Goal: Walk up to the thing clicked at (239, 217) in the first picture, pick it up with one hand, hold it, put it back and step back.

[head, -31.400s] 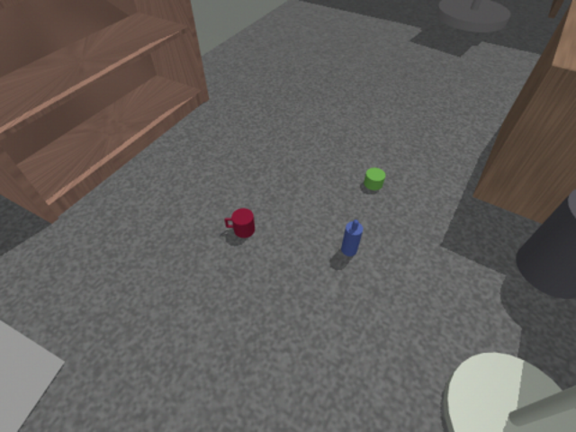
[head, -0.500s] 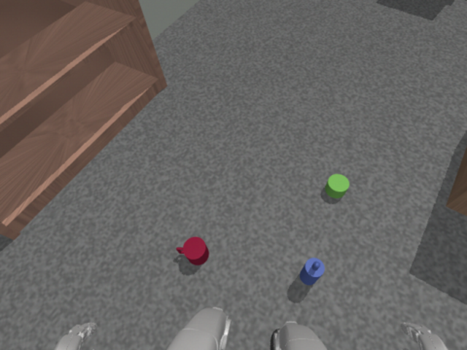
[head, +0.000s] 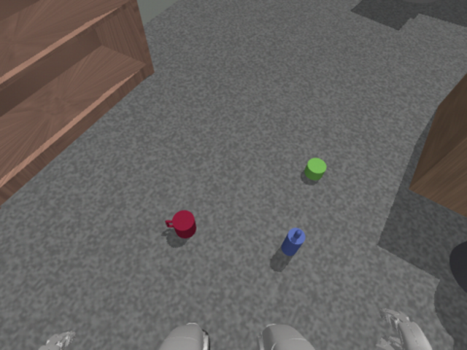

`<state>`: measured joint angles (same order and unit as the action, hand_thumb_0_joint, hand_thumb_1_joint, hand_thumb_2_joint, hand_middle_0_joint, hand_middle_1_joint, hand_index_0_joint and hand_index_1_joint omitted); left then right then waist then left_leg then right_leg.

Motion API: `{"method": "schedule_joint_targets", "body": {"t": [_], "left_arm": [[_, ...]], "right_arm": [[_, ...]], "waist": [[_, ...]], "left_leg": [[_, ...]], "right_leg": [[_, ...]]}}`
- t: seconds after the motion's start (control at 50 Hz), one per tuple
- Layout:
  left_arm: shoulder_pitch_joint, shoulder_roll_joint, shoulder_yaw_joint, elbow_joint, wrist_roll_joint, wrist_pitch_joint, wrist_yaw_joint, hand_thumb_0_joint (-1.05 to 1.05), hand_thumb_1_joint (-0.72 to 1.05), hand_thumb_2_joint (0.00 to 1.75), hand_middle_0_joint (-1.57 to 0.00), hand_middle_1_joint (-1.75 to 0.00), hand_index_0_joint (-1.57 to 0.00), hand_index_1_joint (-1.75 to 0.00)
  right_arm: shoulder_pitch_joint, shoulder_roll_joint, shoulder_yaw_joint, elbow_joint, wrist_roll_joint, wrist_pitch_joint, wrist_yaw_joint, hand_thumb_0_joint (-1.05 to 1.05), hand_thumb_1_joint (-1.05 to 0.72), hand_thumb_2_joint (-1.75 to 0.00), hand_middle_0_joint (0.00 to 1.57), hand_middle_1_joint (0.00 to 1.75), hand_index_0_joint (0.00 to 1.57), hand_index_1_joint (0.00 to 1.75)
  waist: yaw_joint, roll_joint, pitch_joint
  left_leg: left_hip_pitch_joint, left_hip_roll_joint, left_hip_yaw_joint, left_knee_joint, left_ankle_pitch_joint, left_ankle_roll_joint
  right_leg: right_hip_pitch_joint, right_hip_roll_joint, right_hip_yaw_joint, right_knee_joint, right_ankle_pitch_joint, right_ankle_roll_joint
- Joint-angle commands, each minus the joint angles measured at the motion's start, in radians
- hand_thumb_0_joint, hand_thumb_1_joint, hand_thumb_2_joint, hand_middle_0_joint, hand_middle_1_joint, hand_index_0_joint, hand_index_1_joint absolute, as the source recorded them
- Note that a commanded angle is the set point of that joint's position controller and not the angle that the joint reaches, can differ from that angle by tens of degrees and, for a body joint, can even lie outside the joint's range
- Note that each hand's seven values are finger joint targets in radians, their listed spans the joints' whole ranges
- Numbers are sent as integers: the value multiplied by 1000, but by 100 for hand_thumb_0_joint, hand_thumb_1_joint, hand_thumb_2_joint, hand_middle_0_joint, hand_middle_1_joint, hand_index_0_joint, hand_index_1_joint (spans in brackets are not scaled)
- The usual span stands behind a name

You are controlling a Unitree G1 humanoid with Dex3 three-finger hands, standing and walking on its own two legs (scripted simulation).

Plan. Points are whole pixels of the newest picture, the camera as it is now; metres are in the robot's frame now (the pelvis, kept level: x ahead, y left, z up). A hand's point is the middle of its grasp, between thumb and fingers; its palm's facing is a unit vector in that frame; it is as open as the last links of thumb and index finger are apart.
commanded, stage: step back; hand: left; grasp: from above
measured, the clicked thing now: (180, 224) +0.60 +0.24 -0.72
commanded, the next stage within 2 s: none
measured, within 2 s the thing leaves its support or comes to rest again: neither
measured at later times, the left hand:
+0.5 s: hand out of the picture -0.03 +0.28 -0.15, palm faces +0.01 -0.91 -0.42, open 7.4 cm
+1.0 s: hand out of the picture -0.27 +0.27 -0.14, palm faces -0.04 -0.89 -0.45, open 7.4 cm
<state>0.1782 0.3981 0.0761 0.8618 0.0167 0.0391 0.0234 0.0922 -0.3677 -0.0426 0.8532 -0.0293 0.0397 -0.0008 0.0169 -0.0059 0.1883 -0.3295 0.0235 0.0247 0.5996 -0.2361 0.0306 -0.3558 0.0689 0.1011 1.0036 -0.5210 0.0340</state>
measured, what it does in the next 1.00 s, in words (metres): walks backwards: right foot, then left foot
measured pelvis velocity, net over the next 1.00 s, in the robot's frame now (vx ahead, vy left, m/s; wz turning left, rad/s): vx -0.34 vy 0.00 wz -0.03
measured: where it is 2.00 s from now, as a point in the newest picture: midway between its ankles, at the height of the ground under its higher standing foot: outside the picture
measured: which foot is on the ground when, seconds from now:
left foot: down 0.00-0.10, up 0.12-0.42, down 0.44-0.82, up 0.84-1.00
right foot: up 0.00-0.06, down 0.08-0.46, up 0.48-0.78, down 0.80-1.00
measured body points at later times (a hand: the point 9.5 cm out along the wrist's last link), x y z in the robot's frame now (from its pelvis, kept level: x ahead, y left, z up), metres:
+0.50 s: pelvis -0.17 +0.01 -0.01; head -0.11 +0.02 +0.43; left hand -0.03 +0.33 -0.12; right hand -0.09 -0.31 -0.13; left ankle -0.16 +0.13 -0.73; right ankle -0.08 -0.13 -0.71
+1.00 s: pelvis -0.34 +0.00 +0.00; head -0.29 -0.03 +0.44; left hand -0.27 +0.31 -0.11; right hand -0.24 -0.32 -0.13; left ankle -0.34 +0.14 -0.66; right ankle -0.32 -0.13 -0.73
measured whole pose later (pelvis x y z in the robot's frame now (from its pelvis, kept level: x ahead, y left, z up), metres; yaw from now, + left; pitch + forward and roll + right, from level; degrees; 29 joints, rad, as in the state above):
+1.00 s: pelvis -0.34 +0.00 +0.00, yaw -2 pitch -2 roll +1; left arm 0.22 0.35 0.05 0.86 0.05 0.03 0.02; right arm 0.15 -0.42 -0.06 0.85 -0.01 0.08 -0.01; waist 0.03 0.04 0.15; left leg -0.48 -0.11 -0.14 1.13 -0.48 -0.02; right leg -0.31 -0.03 0.04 0.64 -0.31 0.00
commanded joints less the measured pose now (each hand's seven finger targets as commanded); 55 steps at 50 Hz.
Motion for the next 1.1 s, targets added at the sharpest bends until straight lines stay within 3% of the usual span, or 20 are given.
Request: {"method": "schedule_joint_targets", "body": {"t": [0.0,0.04,0.06,0.08,0.1,0.18,0.3,0.4,0.42,0.44,0.46,0.52,0.66,0.76,0.78,0.8,0.82,0.88,1.0,1.08], "left_arm": [[75,148,48,-54,-1,-36,3,0,90,90,-20,-30,-20,-30],[143,157,51,-19,11,-46,6,0,90,90,-20,-30,-20,-30],[132,209,67,-31,26,-52,6,0,90,90,-20,-30,-20,-30],[102,314,92,-54,19,-50,0,0,90,90,-20,-30,-20,-30],[38,363,99,-90,31,-54,4,0,90,90,-20,-30,-20,-30],[-82,238,74,-139,18,-50,14,0,90,90,-20,-30,-20,-30],[17,221,68,-148,22,-32,30,0,90,90,-20,-30,-20,-30],[-32,222,50,-168,3,-7,17,0,90,90,-20,-30,-20,-30],[-19,190,39,-171,3,-4,14,0,90,90,-20,-30,-20,-30],[-67,178,43,-188,-6,-10,22,0,90,90,-20,-30,-20,-30],[-139,204,65,-177,8,-9,34,0,90,90,-20,-30,-20,-30],[-16,183,61,-109,-18,2,25,0,90,90,-20,-30,-20,-30],[8,162,47,-105,3,-17,0,0,90,90,-20,-30,-20,-30],[160,173,50,-14,17,-34,-1,0,90,90,-20,-30,-20,-30],[154,234,71,-27,31,-41,-4,0,90,90,-20,-30,-20,-30],[83,349,97,-55,31,-35,-6,0,90,90,-20,-30,-20,-30],[14,384,100,-92,26,-40,1,0,90,90,-20,-30,-20,-30],[-139,246,68,-121,28,-44,16,0,90,90,-20,-30,-20,-30],[37,241,70,-100,33,-34,26,0,90,90,-20,-30,-20,-30],[9,233,43,-94,12,-16,9,0,90,90,-20,-30,-20,-30]], "right_arm": [[20,-269,-72,-77,7,-4,-16,0,-90,-90,20,30,20,30],[-2,-263,-69,-81,22,10,-13,0,-90,-90,20,30,20,30],[3,-222,-57,-84,29,11,-9,0,-90,-90,20,30,20,30],[-42,-181,-49,-110,34,9,-10,0,-90,-90,20,30,20,30],[-61,-204,-64,-95,22,17,-24,0,-90,-90,20,30,20,30],[63,-211,-58,-47,42,8,-28,0,-90,-90,20,30,20,30],[52,-202,-53,-77,19,3,-31,0,-90,-90,20,30,20,30],[186,-200,-73,-24,1,-12,-12,0,-90,-90,20,30,20,30],[175,-259,-91,-33,-16,-13,-8,0,-90,-90,20,30,20,30],[100,-374,-106,-65,-13,-9,2,0,-90,-90,20,30,20,30],[100,-387,-113,-69,-15,-14,3,0,-90,-90,20,30,20,30],[-22,-272,-70,-85,-16,-23,-18,0,-90,-90,20,30,20,30],[68,-264,-80,-95,-7,-16,-22,0,-90,-90,20,30,20,30],[15,-260,-72,-100,10,20,-10,0,-90,-90,20,30,20,30],[40,-209,-57,-106,15,20,-6,0,-90,-90,20,30,20,30],[-25,-174,-53,-124,19,16,-20,0,-90,-90,20,30,20,30],[-39,-223,-75,-128,15,22,-31,0,-90,-90,20,30,20,30],[82,-220,-67,-62,37,18,-28,0,-90,-90,20,30,20,30],[35,-192,-51,-90,9,-4,-24,0,-90,-90,20,30,20,30],[159,-194,-71,-5,-4,-25,-16,0,-90,-90,20,30,20,30]], "waist": [[-28,195,-267],[5,151,-288],[4,34,-266],[30,-229,-209],[52,-265,-169],[-30,-117,-166],[47,-187,-211],[-26,-137,-259],[-26,32,-252],[-44,275,-230],[-88,242,-184],[22,116,-152],[-36,190,-229],[22,164,-289],[11,-6,-251],[57,-278,-202],[51,-256,-127],[-61,-85,-138],[55,-201,-223],[-5,-154,-257]], "left_leg": [[252,215,-226,-60,384,190],[141,174,-189,4,269,123],[-40,112,-164,79,97,54],[-185,-87,-76,259,-224,-18],[-153,-96,-165,512,-400,-38],[-130,-160,-211,677,-242,-43],[-160,-79,-142,313,-319,-58],[145,-48,-55,-175,15,-4],[204,111,-286,-207,50,58],[100,333,-534,-271,165,213],[-51,385,-624,-308,190,302],[-22,234,-317,-215,307,190],[213,241,-277,-131,340,222],[41,162,-209,-40,113,96],[-149,51,-172,91,-96,34],[-208,-119,-107,333,-340,-26],[-151,-69,-231,541,-378,-47],[-128,-144,-218,653,-231,-43],[-165,-62,-105,243,-309,-56],[154,-64,-33,-214,-76,-12]], "right_leg": [[39,-40,-78,-364,95,-18],[201,-36,-97,-618,317,-44],[266,-144,98,-614,337,-84],[194,-354,379,-669,407,-230],[32,-503,515,-683,505,-363],[50,-294,141,-557,675,-232],[315,-341,168,-500,764,-256],[128,-246,85,-381,560,-142],[-36,-158,37,-266,341,-90],[-123,25,-81,-41,-86,-42],[-68,29,67,165,-163,-37],[-123,49,106,347,4,-53],[-51,-40,-14,-108,-4,-5],[231,-52,-76,-596,268,-62],[279,-180,164,-632,173,-103],[93,-433,423,-710,253,-271],[-123,-542,541,-751,264,-357],[-35,-317,123,-567,562,-237],[304,-334,138,-486,607,-232],[141,-265,72,-369,460,-151]]}}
